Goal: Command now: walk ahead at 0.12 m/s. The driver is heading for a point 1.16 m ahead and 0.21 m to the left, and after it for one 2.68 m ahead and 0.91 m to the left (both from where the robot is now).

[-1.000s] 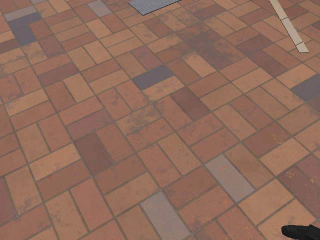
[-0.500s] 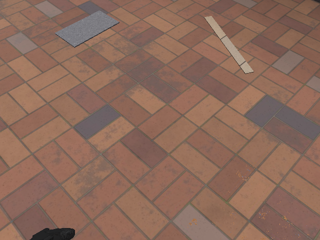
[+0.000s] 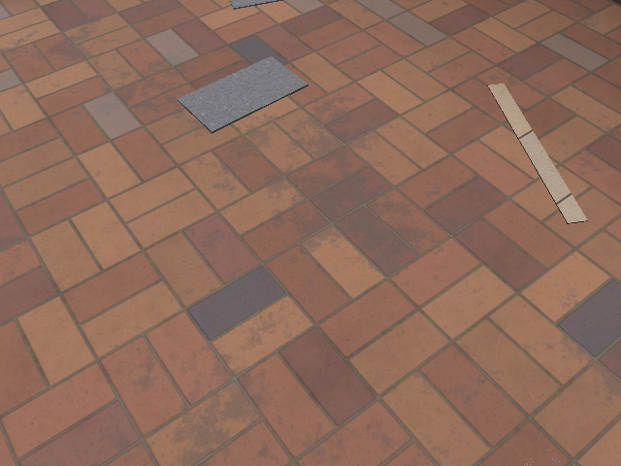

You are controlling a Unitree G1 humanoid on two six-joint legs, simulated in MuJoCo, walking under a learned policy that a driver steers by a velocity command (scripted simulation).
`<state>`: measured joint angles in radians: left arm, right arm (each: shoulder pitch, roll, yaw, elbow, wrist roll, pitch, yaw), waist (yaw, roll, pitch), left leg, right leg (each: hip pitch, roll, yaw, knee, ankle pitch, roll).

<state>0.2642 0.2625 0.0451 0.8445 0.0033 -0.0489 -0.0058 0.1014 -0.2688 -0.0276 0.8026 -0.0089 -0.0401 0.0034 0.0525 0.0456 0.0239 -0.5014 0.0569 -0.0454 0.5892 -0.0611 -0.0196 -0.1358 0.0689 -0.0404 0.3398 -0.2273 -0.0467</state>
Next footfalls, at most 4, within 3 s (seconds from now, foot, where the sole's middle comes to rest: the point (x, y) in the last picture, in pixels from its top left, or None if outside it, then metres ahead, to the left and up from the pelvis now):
0.04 left None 0.15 0.13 -0.78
0.68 left None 0.24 0.13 -0.78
1.20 right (398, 430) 0.56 -0.12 -0.78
1.78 left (289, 315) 0.84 0.14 -0.78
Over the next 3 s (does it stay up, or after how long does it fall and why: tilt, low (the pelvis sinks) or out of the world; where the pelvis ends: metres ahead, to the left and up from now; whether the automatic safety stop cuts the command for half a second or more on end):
stays up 1.26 0.28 -0.01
